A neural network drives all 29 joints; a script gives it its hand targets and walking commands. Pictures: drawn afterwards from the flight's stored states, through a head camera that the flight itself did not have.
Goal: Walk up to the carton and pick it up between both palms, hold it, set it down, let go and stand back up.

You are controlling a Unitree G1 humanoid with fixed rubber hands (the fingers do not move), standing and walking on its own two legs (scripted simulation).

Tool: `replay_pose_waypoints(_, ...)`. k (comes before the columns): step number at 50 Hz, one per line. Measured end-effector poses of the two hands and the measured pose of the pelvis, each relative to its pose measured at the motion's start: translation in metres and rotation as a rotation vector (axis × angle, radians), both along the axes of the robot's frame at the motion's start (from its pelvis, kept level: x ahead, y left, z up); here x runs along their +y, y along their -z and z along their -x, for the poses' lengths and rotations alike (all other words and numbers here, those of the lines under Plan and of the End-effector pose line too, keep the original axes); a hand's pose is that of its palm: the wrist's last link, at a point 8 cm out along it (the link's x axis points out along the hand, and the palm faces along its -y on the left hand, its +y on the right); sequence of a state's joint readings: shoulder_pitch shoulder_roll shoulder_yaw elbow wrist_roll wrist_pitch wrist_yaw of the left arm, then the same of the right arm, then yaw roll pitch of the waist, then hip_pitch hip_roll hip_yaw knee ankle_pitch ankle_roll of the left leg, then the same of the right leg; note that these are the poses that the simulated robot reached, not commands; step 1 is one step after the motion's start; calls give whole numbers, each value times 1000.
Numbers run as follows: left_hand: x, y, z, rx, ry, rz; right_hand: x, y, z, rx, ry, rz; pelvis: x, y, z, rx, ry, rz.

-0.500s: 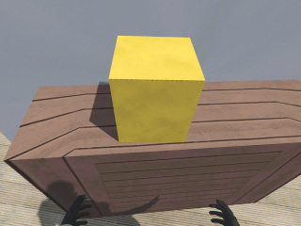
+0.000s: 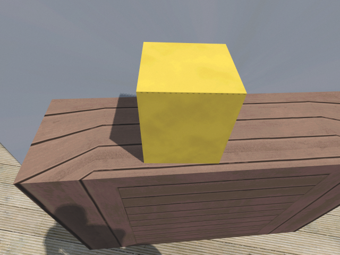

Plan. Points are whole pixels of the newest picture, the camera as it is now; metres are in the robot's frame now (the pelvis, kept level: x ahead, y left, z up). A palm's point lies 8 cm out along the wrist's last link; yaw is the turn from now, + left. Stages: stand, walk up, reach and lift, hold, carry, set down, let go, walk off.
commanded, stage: stand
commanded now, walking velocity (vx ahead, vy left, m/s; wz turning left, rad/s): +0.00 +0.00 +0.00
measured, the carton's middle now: (183, 105) +0.44 -0.03 +0.11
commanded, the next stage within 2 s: none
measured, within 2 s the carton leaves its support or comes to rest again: neither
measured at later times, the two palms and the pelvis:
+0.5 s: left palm out of the picture -0.07 +0.21 -0.15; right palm out of the picture -0.06 -0.18 -0.14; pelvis -0.02 +0.02 +0.00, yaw +0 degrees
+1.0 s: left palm out of the picture -0.07 +0.20 -0.15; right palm out of the picture -0.05 -0.18 -0.15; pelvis -0.02 +0.02 +0.00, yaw +0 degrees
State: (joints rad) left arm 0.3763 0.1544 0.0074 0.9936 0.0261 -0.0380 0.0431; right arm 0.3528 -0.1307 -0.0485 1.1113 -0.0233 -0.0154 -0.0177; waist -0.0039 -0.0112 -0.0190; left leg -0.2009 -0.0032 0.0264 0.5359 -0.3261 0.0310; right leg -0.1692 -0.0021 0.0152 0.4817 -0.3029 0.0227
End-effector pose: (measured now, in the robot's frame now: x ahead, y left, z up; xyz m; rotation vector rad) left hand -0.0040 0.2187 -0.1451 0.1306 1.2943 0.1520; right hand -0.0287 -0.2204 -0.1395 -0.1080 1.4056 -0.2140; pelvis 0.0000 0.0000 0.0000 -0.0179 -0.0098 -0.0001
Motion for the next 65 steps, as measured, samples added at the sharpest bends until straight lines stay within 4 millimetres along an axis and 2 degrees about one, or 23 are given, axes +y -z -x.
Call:
replay_pose_waypoints(10, -6, 4, 23, 72, -18, 36, 27, 4, 4, -2, -10, -35, 11, -1, 7, -13, -4, -5)
replay_pose_waypoints(22, -8, 6, 59, 172, -43, 60, 36, 2, 27, 50, -11, -36, 19, -2, 15, -13, -10, -14)
replay_pose_waypoints(29, -10, 3, 75, 220, -44, 67, 36, 3, 29, 59, -10, -37, 22, -3, 18, -9, -6, -16)
replay_pose_waypoints(40, -14, 6, 69, 206, -39, 72, 39, 5, 19, 19, -18, -41, 21, -2, 21, -22, 0, -16)
replay_pose_waypoints(53, -15, 3, 68, 213, -50, 64, 41, 6, 22, 35, -13, -56, 19, -3, 20, -14, -3, -19)
replay_pose_waypoints(59, -17, 3, 70, 229, -44, 67, 37, 5, 22, 41, -4, -47, 18, -3, 19, -14, -1, -16)
replay_pose_waypoints(65, -17, 5, 63, 214, -46, 67, 33, 3, 22, 43, -5, -34, 17, -3, 18, -18, 0, -16)
